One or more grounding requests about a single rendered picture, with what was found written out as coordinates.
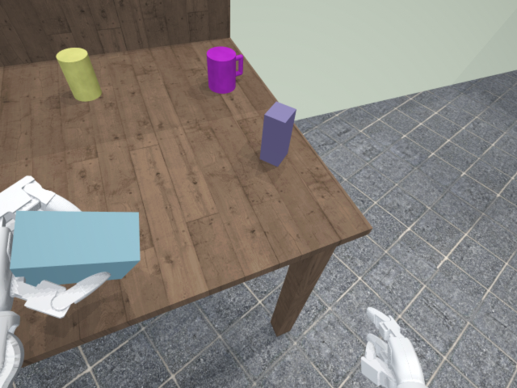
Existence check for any right robot hand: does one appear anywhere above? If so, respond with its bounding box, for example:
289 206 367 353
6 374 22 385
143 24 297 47
361 307 425 388

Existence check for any sponge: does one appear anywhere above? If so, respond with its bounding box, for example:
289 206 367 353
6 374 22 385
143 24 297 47
10 211 141 287

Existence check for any left robot hand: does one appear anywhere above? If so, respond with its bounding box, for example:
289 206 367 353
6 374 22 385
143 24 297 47
0 176 111 318

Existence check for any left robot forearm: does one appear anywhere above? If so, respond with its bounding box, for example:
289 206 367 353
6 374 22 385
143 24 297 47
0 311 24 388

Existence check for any table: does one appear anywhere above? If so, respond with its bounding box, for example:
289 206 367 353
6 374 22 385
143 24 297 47
0 0 372 368

